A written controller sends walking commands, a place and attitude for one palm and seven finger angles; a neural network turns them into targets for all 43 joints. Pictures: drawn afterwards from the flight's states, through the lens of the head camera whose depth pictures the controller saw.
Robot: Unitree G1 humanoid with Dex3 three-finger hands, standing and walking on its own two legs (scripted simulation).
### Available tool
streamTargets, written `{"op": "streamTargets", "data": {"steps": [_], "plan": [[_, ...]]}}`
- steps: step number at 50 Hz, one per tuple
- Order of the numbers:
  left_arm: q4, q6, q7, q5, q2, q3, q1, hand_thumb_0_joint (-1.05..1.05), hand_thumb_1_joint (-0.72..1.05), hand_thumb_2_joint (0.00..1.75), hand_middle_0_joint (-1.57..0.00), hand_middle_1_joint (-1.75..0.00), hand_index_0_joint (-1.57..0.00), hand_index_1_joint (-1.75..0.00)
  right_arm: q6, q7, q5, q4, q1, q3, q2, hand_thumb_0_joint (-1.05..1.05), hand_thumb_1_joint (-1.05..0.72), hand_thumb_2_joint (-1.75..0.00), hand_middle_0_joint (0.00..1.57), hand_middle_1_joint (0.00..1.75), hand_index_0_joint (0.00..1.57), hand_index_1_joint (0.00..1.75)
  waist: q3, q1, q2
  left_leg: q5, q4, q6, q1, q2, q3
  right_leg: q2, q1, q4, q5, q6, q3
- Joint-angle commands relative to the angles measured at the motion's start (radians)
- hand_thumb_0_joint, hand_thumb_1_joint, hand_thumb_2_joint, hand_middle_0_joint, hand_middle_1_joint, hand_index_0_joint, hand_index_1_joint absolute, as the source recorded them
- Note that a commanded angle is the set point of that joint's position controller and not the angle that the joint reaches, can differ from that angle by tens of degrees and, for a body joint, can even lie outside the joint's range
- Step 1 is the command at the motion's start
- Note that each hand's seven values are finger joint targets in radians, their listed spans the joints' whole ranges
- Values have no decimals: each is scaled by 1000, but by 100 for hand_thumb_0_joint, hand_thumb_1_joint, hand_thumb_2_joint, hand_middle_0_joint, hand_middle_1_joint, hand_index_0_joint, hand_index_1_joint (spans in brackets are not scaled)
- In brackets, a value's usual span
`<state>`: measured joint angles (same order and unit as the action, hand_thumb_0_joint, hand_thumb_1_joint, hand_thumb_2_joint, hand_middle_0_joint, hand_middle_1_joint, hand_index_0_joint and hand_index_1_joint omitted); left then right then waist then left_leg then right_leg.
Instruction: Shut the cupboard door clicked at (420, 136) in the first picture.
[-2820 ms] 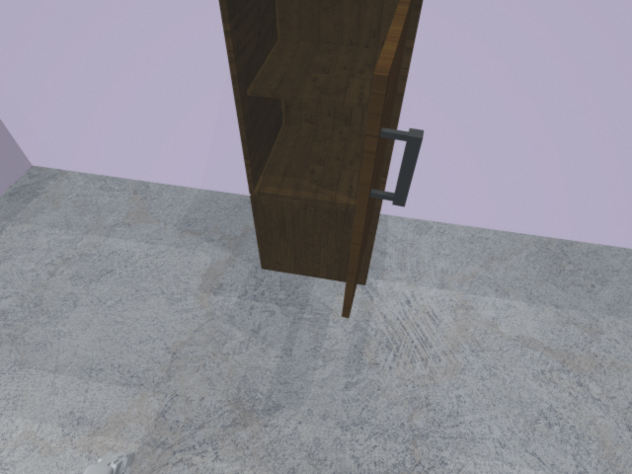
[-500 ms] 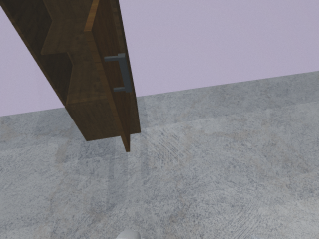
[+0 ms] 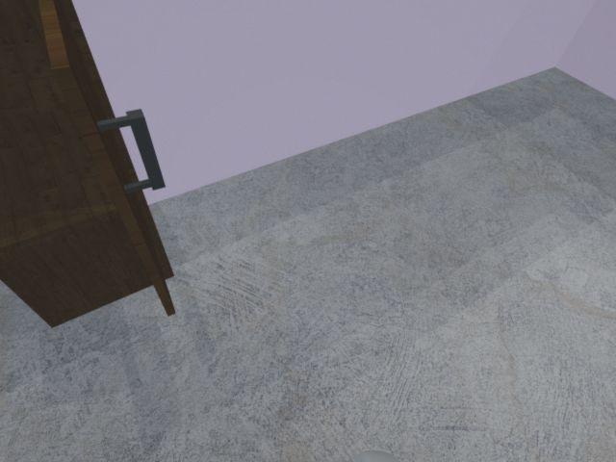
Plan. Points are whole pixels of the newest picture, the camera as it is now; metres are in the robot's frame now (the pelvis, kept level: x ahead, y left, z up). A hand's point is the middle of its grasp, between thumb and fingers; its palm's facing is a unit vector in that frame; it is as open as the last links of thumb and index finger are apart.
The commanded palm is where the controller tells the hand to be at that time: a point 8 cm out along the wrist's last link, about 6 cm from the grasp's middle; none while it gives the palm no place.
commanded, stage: walk around to get in front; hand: left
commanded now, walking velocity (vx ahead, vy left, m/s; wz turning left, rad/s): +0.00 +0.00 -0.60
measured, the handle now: (133, 155) +0.51 +0.31 +0.08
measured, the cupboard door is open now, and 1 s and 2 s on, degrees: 85 85 85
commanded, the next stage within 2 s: none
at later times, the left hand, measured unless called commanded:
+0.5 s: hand (230, 461) +0.15 +0.11 -0.16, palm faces -0.30 -0.92 -0.24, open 7.3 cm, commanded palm none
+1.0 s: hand (249, 410) +0.22 +0.10 -0.18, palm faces -0.56 -0.82 -0.13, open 7.4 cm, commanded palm none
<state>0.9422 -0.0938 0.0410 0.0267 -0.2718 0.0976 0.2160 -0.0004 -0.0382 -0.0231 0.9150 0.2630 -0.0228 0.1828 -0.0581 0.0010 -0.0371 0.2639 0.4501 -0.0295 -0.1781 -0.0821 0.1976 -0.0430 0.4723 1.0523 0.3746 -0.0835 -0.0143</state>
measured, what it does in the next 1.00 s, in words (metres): steps on the spot, turning right: right foot, then left foot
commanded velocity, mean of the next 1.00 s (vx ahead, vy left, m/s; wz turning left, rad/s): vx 0.16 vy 0.00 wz -0.60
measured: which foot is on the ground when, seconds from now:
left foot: down 0.00-0.18, up 0.20-0.62, down 0.64-1.00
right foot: up 0.00-0.18, down 0.20-0.64, up 0.66-1.00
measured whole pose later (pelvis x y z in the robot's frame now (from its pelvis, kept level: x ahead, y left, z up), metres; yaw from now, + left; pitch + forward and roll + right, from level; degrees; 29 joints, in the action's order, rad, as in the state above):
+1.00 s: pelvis +0.07 -0.03 +0.00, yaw -37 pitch +0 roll -2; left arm 0.99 -0.07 0.06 0.04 -0.23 0.10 0.24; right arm 0.06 -0.04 -0.02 1.00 0.43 -0.02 0.15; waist -0.04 -0.01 -0.04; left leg 0.35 0.35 0.00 0.00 -0.09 0.30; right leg -0.08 0.64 1.11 0.18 -0.05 0.04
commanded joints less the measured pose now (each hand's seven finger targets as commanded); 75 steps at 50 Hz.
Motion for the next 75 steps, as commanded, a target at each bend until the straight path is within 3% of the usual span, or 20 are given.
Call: {"op": "streamTargets", "data": {"steps": [1, 5, 8, 9, 10, 16, 24, 30, 31, 32, 33, 39, 54, 58, 59, 60, 61, 65, 69, 75], "plan": [[-112, 31, 0, -7, -19, -3, -109, 0, 90, 90, -20, -30, -20, -30, 10, -3, -3, -32, 52, -68, 217, 0, -90, -90, 20, 30, 20, 30, 51, -49, 218, -368, -119, -122, 124, -276, -147, -14, 37, -171, 55, 12, 60], [-117, 46, -4, -7, -12, -5, -105, 0, 90, 90, -20, -30, -20, -30, 6, 7, -7, -17, 45, -83, 235, 0, -90, -90, 20, 30, 20, 30, 78, -44, 251, -395, -42, -93, 92, -302, -97, 7, -81, -336, 53, 44, 94], [-85, 71, -14, -2, -68, 8, 2, 0, 90, 90, -20, -30, -20, -30, 1, 17, 5, -12, 56, -81, 218, 0, -90, -90, 20, 30, 20, 30, 153, 19, 114, -287, 218, 26, -46, -252, 16, -13, -382, -646, -219, 88, 67], [-68, 87, -32, 8, -194, 28, 67, 0, 90, 90, -20, -30, -20, -30, -6, 26, 12, -45, 57, -62, 143, 0, -90, -90, 20, 30, 20, 30, 186, 51, -204, 145, 444, 93, -318, -134, 59, -256, -567, -722, -444, 176, -261], [-63, 77, -49, -9, -244, 42, 100, 0, 90, 90, -20, -30, -20, -30, -16, 20, 5, -91, -28, -51, 123, 0, -90, -90, 20, 30, 20, 30, 172, 78, -262, 380, 617, 110, -434, -53, -54, -372, -515, -704, -723, 265, -401], [-113, 79, -56, -11, -122, 11, -81, 0, 90, 90, -20, -30, -20, -30, -36, 19, -1, -35, -14, -61, 138, 0, -90, -90, 20, 30, 20, 30, 62, -15, -97, 100, 669, 123, -381, -58, -164, -171, -303, -718, -506, 232, -192], [-105, 76, -52, -2, -151, 20, -18, 0, 90, 90, -20, -30, -20, -30, -26, 12, 7, -75, -93, -59, 134, 0, -90, -90, 20, 30, 20, 30, 104, 21, -115, 145, 469, 126, -328, -1, -167, -163, -347, -688, -506, 274, -324], [-123, 68, -40, -3, -149, 25, -70, 0, 90, 90, -20, -30, -20, -30, 7, 12, 8, -69, 19, -53, 133, 0, -90, -90, 20, 30, 20, 30, 122, -31, -140, 125, 79, 80, -3, 46, -150, -106, -153, -672, -16, 232, -413], [-135, 66, -35, -8, -104, 15, -84, 0, 90, 90, -20, -30, -20, -30, 20, 4, 7, -44, 98, -56, 167, 0, -90, -90, 20, 30, 20, 30, 130, -69, -31, 104, -76, 66, 196, 6, -181, -19, 9, -569, 101, 180, -343], [-154, 63, -23, -16, -27, 0, -74, 0, 90, 90, -20, -30, -20, -30, 25, -1, -5, -32, 147, -78, 278, 0, -90, -90, 20, 30, 20, 30, 115, -97, 295, 388, -245, 16, 303, -258, -485, 138, 229, -288, 233, 113, -165], [-183, 67, -15, -5, -35, 6, -112, 0, 90, 90, -20, -30, -20, -30, 25, -3, -5, -41, 145, -81, 325, 0, -90, -90, 20, 30, 20, 30, 32, -94, 367, 524, -338, -48, 186, -439, -683, 110, 315, -89, 214, 72, -51], [-69, 64, 21, 11, -17, 21, 11, 0, 90, 90, -20, -30, -20, -30, 56, -4, 3, -56, 22, -30, 155, 0, -90, -90, 20, 30, 20, 30, -44, 12, 161, 106, -289, 16, 42, -210, -213, 18, 227, 198, -162, 47, -12], [-98, 91, 26, 4, 67, -25, -261, 0, 90, 90, -20, -30, -20, -30, 69, 3, -14, 116, 303, -40, 129, 0, -90, -90, 20, 30, 20, 30, -94, -82, 193, -492, -170, -68, 303, -284, 45, -16, 232, -301, -116, 88, 176], [-21, 119, 9, 7, 18, -5, 5, 0, 90, 90, -20, -30, -20, -30, 71, 9, -1, 106, 230, -54, 180, 0, -90, -90, 20, 30, 20, 30, 87, 61, 191, -970, 199, -19, 243, -265, 137, 94, -199, -451, -113, 167, 231], [27, 133, 0, 9, -46, 13, 161, 0, 90, 90, -20, -30, -20, -30, 70, 19, 7, 91, 207, -51, 173, 0, -90, -90, 20, 30, 20, 30, 192, 139, 115, -813, 418, 22, 59, -248, 144, 69, -503, -515, -206, 191, 183], [56, 143, -15, 7, -157, 38, 278, 0, 90, 90, -20, -30, -20, -30, 69, 30, 23, 66, 226, -36, 108, 0, -90, -90, 20, 30, 20, 30, 322, 179, -87, -25, 717, 73, -268, -115, 116, -210, -810, -559, -208, 285, -196], [64, 136, -29, -19, -233, 50, 298, 0, 90, 90, -20, -30, -20, -30, 70, 21, 28, 25, 176, -33, 68, 0, -90, -90, 20, 30, 20, 30, 384, 158, -193, 356, 992, 90, -468, -9, -23, -391, -878, -671, -328, 374, -571], [7, 144, -40, -21, -85, 4, 35, 0, 90, 90, -20, -30, -20, -30, 51, 22, 2, 50, 77, -43, 66, 0, -90, -90, 20, 30, 20, 30, 48, 30, 64, 58, 905, 67, -404, -135, -171, -275, -311, -797, -259, 285, -256], [31, 170, -42, -4, -33, -16, 18, 0, 90, 90, -20, -30, -20, -30, 19, 30, -10, 93, 191, -41, 21, 0, -90, -90, 20, 30, 20, 30, 35, -56, -53, -26, 765, 81, -343, -109, -151, -160, -189, -825, -376, 240, -78], [59, 184, -45, -8, -6, -24, 125, 0, 90, 90, -20, -30, -20, -30, 32, 51, -11, 14, -33, -40, 44, 0, -90, -90, 20, 30, 20, 30, -3, 1, -72, -111, 548, 101, -483, -101, -139, -149, -312, -831, -402, 267, -103]]}}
